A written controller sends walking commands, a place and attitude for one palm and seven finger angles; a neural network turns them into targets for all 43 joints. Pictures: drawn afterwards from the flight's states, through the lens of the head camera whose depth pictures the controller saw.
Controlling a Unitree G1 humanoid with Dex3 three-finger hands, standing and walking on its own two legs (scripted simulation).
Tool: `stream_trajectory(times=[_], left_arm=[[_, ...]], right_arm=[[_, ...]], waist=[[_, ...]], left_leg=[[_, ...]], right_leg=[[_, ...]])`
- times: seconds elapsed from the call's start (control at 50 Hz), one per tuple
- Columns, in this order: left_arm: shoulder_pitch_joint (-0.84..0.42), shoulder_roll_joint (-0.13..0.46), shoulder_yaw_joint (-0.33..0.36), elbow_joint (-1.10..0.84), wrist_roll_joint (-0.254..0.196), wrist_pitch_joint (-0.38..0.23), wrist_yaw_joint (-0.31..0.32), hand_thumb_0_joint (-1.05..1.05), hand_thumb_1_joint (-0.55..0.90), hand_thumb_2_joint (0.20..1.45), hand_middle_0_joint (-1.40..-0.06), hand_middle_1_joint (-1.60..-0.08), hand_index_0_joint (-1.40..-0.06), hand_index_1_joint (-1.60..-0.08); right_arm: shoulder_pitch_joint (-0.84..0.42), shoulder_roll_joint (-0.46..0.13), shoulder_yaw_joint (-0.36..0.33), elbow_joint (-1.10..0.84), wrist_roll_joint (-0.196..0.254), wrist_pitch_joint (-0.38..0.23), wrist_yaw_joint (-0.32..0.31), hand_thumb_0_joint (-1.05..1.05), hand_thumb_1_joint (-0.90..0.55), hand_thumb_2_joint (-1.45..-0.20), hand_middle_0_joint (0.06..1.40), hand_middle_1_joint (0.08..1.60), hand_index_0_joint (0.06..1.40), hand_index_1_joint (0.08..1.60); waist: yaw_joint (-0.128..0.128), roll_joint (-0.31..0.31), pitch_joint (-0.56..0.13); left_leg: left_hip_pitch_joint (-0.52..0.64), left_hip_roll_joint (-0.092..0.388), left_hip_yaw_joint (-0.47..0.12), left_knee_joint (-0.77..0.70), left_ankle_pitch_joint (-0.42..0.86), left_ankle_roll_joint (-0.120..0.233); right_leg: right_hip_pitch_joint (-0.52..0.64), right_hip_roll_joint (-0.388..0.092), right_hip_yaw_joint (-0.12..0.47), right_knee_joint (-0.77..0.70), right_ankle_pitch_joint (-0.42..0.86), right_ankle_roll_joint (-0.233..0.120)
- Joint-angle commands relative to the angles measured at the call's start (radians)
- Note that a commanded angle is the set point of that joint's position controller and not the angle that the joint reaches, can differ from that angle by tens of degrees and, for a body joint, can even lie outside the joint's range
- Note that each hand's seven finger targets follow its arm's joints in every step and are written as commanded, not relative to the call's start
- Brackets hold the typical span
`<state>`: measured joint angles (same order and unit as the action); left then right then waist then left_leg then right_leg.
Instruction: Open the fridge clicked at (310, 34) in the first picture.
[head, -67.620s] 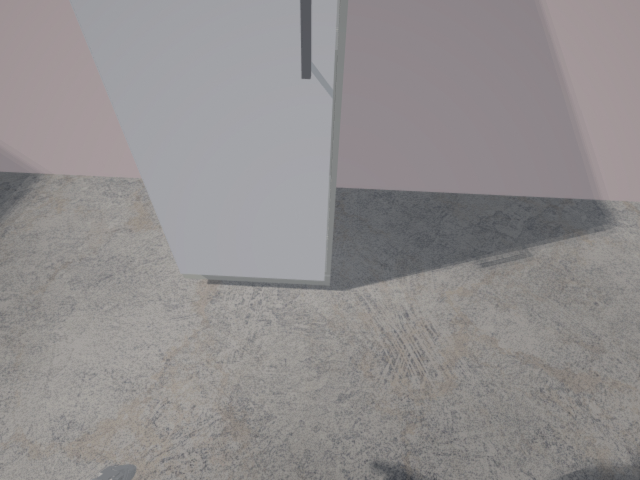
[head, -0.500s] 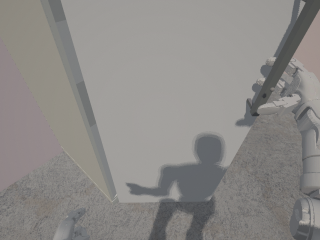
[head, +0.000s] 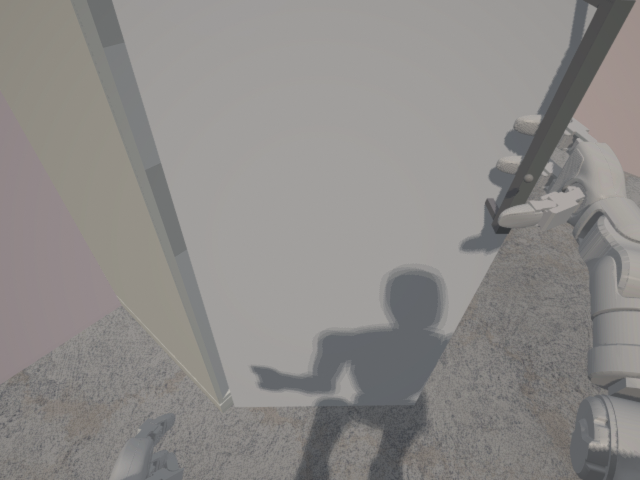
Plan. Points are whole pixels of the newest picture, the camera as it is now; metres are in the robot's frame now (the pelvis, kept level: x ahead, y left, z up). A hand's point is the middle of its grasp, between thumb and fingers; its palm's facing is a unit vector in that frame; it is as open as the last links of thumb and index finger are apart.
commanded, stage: grip the handle and tug to test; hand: right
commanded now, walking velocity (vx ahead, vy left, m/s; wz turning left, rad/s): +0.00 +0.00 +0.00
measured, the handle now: (538, 130) +0.47 -0.22 +0.25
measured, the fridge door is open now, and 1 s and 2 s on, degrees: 47 49 62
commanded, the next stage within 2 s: pull the door a little, standing still in 1.34 s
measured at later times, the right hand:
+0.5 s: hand (530, 179) +0.41 -0.20 +0.22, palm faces -0.03 +1.00 -0.01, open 7.4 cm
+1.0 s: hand (531, 182) +0.40 -0.20 +0.22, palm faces -0.03 +1.00 -0.01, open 5.6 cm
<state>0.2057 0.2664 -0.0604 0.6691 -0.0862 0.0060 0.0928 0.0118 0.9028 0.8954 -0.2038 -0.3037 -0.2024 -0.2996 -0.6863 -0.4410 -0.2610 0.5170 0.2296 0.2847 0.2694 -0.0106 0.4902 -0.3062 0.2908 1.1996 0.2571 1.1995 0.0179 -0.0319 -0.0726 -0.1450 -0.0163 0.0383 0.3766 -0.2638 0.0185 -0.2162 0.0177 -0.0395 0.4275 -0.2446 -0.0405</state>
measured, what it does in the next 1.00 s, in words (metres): stands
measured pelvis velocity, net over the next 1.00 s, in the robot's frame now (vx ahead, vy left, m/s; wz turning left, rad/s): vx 0.00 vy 0.01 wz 0.01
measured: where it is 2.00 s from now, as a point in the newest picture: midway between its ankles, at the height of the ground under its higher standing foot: outside the picture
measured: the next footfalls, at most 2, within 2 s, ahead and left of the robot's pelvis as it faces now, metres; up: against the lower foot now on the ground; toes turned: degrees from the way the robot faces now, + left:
none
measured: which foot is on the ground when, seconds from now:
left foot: down 0.00-1.00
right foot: down 0.00-1.00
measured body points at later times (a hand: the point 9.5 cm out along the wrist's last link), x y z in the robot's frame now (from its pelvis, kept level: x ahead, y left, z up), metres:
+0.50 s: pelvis +0.00 +0.01 +0.00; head -0.01 +0.01 +0.45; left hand +0.13 +0.27 -0.10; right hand +0.40 -0.25 +0.23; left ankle -0.04 +0.11 -0.74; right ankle -0.01 -0.09 -0.74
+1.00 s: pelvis +0.00 +0.01 +0.00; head -0.02 +0.02 +0.45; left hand +0.15 +0.26 -0.09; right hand +0.40 -0.25 +0.23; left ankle -0.04 +0.11 -0.74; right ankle -0.01 -0.09 -0.74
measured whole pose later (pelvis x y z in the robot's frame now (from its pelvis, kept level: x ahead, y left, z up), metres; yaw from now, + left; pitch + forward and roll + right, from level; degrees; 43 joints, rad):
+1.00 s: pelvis +0.00 +0.01 +0.00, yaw +1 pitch +2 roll +1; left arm 0.21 0.27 -0.06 0.65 -0.09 0.01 0.09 0.01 0.90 0.90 -0.20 -0.30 -0.20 -0.30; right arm -0.64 -0.47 -0.30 0.50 0.24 0.28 0.30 0.01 -0.75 -0.83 0.40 1.36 0.36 1.36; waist 0.03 -0.03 -0.08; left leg -0.14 -0.03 0.03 0.38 -0.26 0.03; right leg -0.21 0.00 -0.04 0.43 -0.25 -0.03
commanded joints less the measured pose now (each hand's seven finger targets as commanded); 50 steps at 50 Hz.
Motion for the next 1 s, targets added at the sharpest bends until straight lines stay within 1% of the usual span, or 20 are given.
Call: stream_trajectory(times=[0.0,0.06,0.08,0.16,0.26,0.28,0.36,0.38,0.42,0.48,0.5,0.56,0.6,0.62,0.7,0.74,0.82,0.88,0.96,0.98], left_arm=[[-0.09,0.145,0.049,-0.142,-0.002,-0.046,0.014,0.0,0.9,0.9,-0.2,-0.3,-0.2,-0.3],[-0.082,0.145,0.053,-0.144,-0.003,-0.047,0.014,0.0,0.9,0.9,-0.2,-0.3,-0.2,-0.3],[-0.085,0.148,0.054,-0.147,-0.002,-0.048,0.012,0.0,0.9,0.9,-0.2,-0.3,-0.2,-0.3],[-0.082,0.143,0.054,-0.156,-0.005,-0.048,0.011,0.0,0.9,0.9,-0.2,-0.3,-0.2,-0.3],[-0.078,0.151,0.057,-0.157,-0.006,-0.05,0.014,0.0,0.9,0.9,-0.2,-0.3,-0.2,-0.3],[-0.083,0.153,0.057,-0.155,-0.006,-0.05,0.013,0.0,0.9,0.9,-0.2,-0.3,-0.2,-0.3],[-0.077,0.151,0.058,-0.156,-0.007,-0.056,0.014,0.0,0.9,0.9,-0.2,-0.3,-0.2,-0.3],[-0.082,0.154,0.058,-0.156,-0.01,-0.055,0.014,0.0,0.9,0.9,-0.2,-0.3,-0.2,-0.3],[-0.08,0.151,0.056,-0.155,-0.008,-0.056,0.015,0.0,0.9,0.9,-0.2,-0.3,-0.2,-0.3],[-0.077,0.154,0.06,-0.156,-0.007,-0.057,0.013,0.0,0.9,0.9,-0.2,-0.3,-0.2,-0.3],[-0.08,0.153,0.058,-0.158,-0.007,-0.058,0.013,0.0,0.9,0.9,-0.2,-0.3,-0.2,-0.3],[-0.078,0.153,0.058,-0.159,-0.01,-0.054,0.014,0.0,0.9,0.9,-0.2,-0.3,-0.2,-0.3],[-0.078,0.153,0.058,-0.159,-0.006,-0.058,0.011,0.0,0.9,0.9,-0.2,-0.3,-0.2,-0.3],[-0.084,0.153,0.058,-0.165,-0.008,-0.055,0.011,0.0,0.9,0.9,-0.2,-0.3,-0.2,-0.3],[-0.092,0.147,0.056,-0.168,-0.007,-0.057,0.009,0.0,0.9,0.9,-0.2,-0.3,-0.2,-0.3],[-0.09,0.151,0.057,-0.163,-0.006,-0.053,0.012,0.0,0.9,0.9,-0.2,-0.3,-0.2,-0.3],[-0.096,0.148,0.055,-0.165,-0.008,-0.054,0.013,0.0,0.9,0.9,-0.2,-0.3,-0.2,-0.3],[-0.094,0.15,0.054,-0.164,-0.007,-0.049,0.013,0.0,0.9,0.9,-0.2,-0.3,-0.2,-0.3],[-0.097,0.146,0.055,-0.167,-0.009,-0.051,0.013,0.0,0.9,0.9,-0.2,-0.3,-0.2,-0.3],[-0.102,0.144,0.055,-0.176,-0.007,-0.053,0.01,0.0,0.9,0.9,-0.2,-0.3,-0.2,-0.3]], right_arm=[[-0.513,-0.225,-0.052,-0.209,0.013,-0.074,0.009,0.0,0.267,-0.4,0.325,1.233,0.325,1.233],[-0.489,-0.238,-0.062,-0.202,0.016,-0.081,0.011,0.0,0.127,-0.46,0.34,1.253,0.34,1.253],[-0.48,-0.282,-0.104,-0.206,0.012,-0.082,0.008,0.0,0.08,-0.48,0.345,1.26,0.345,1.26],[-0.472,-0.246,-0.07,-0.228,0.017,-0.095,0.017,0.0,-0.107,-0.56,0.365,1.287,0.365,1.287],[-0.449,-0.268,-0.086,-0.214,0.021,-0.093,0.023,0.0,-0.34,-0.66,0.39,1.32,0.39,1.32],[-0.455,-0.297,-0.112,-0.218,0.018,-0.094,0.023,0.0,-0.387,-0.68,0.395,1.327,0.395,1.327],[-0.468,-0.256,-0.074,-0.221,0.023,-0.096,0.029,0.0,-0.573,-0.76,0.415,1.353,0.415,1.353],[-0.456,-0.296,-0.108,-0.219,0.02,-0.092,0.027,0.0,-0.62,-0.78,0.42,1.36,0.42,1.36],[-0.489,-0.258,-0.074,-0.219,0.016,-0.089,0.027,0.0,-0.713,-0.82,0.43,1.373,0.43,1.373],[-0.45,-0.3,-0.115,-0.23,0.018,-0.094,0.025,0.0,-0.853,-0.88,0.445,1.393,0.445,1.393],[-0.446,-0.285,-0.103,-0.227,0.016,-0.09,0.028,0.0,-0.9,-0.9,0.45,1.4,0.45,1.4],[-0.454,-0.286,-0.093,-0.241,0.02,-0.096,0.032,0.0,-0.9,-0.9,0.45,1.4,0.45,1.4],[-0.428,-0.3,-0.122,-0.228,0.018,-0.093,0.031,0.0,-0.9,-0.9,0.45,1.4,0.45,1.4],[-0.416,-0.306,-0.124,-0.242,0.016,-0.092,0.032,0.0,-0.9,-0.9,0.45,1.4,0.45,1.4],[-0.424,-0.261,-0.09,-0.268,0.02,-0.088,0.033,0.0,-0.9,-0.9,0.45,1.4,0.45,1.4],[-0.437,-0.289,-0.111,-0.257,0.017,-0.084,0.03,0.0,-0.9,-0.9,0.45,1.4,0.45,1.4],[-0.441,-0.275,-0.1,-0.278,0.019,-0.083,0.031,0.0,-0.9,-0.9,0.45,1.4,0.45,1.4],[-0.402,-0.318,-0.137,-0.252,0.021,-0.076,0.03,0.0,-0.9,-0.9,0.45,1.4,0.45,1.4],[-0.423,-0.272,-0.094,-0.271,0.022,-0.079,0.035,0.0,-0.9,-0.9,0.45,1.4,0.45,1.4],[-0.386,-0.296,-0.127,-0.284,0.021,-0.075,0.032,0.0,-0.9,-0.9,0.45,1.4,0.45,1.4]], waist=[[0.013,0.005,-0.266],[0.009,-0.009,-0.269],[-0.002,-0.013,-0.286],[0.005,-0.027,-0.283],[0.005,-0.007,-0.273],[0.002,-0.007,-0.273],[0.012,-0.013,-0.268],[0.004,-0.022,-0.271],[0.013,-0.034,-0.268],[0.001,-0.021,-0.291],[0.003,-0.014,-0.293],[0.009,-0.023,-0.283],[-0.002,-0.001,-0.287],[-0.006,-0.025,-0.293],[0.001,-0.025,-0.292],[0.004,-0.012,-0.276],[0.004,-0.016,-0.28],[-0.004,-0.007,-0.272],[0.004,-0.025,-0.274],[-0.014,-0.035,-0.298]], left_leg=[[-0.028,0.005,-0.011,-0.019,0.376,0.016],[-0.022,0.005,-0.013,-0.022,0.38,0.017],[-0.01,0.005,-0.016,-0.02,0.39,0.018],[-0.003,0.005,-0.014,-0.02,0.387,0.019],[-0.004,0.004,-0.017,-0.023,0.383,0.016],[-0.002,0.004,-0.02,-0.022,0.397,0.015],[-0.011,0.005,-0.018,-0.024,0.382,0.014],[-0.012,0.004,-0.022,-0.023,0.385,0.014],[-0.029,0.004,-0.019,-0.025,0.371,0.014],[-0.003,0.003,-0.02,-0.018,0.411,0.014],[-0.001,0.004,-0.023,-0.016,0.419,0.012],[0.007,0.007,-0.02,-0.015,0.419,0.013],[0.007,0.004,-0.019,-0.012,0.429,0.013],[0.009,0.005,-0.021,-0.01,0.435,0.014],[0.0,0.004,-0.017,-0.008,0.44,0.012],[-0.008,0.003,-0.018,-0.014,0.427,0.01],[-0.006,0.004,-0.019,-0.012,0.437,0.011],[0.006,0.005,-0.022,-0.014,0.437,0.011],[0.002,0.006,-0.018,-0.015,0.424,0.014],[0.012,0.005,-0.019,-0.01,0.439,0.014]], right_leg=[[0.217,-0.033,0.061,0.0,0.374,0.002],[0.226,-0.034,0.058,0.005,0.387,0.002],[0.221,-0.033,0.059,0.004,0.388,0.001],[0.223,-0.034,0.054,0.005,0.389,0.002],[0.212,-0.034,0.05,0.003,0.37,-0.004],[0.203,-0.034,0.048,0.003,0.368,-0.005],[0.212,-0.032,0.047,0.004,0.36,-0.007],[0.207,-0.033,0.047,0.005,0.356,-0.007],[0.212,-0.031,0.049,0.002,0.347,-0.005],[0.216,-0.031,0.045,0.01,0.379,-0.008],[0.215,-0.03,0.043,0.01,0.383,-0.009],[0.208,-0.03,0.039,0.011,0.382,-0.007],[0.206,-0.031,0.047,0.011,0.391,-0.009],[0.211,-0.032,0.044,0.01,0.403,-0.007],[0.224,-0.031,0.046,0.014,0.416,-0.006],[0.211,-0.032,0.043,0.011,0.394,-0.007],[0.22,-0.031,0.044,0.012,0.401,-0.008],[0.2,-0.029,0.04,0.011,0.389,-0.009],[0.221,-0.031,0.042,0.012,0.398,-0.006],[0.223,-0.03,0.046,0.014,0.415,-0.006]])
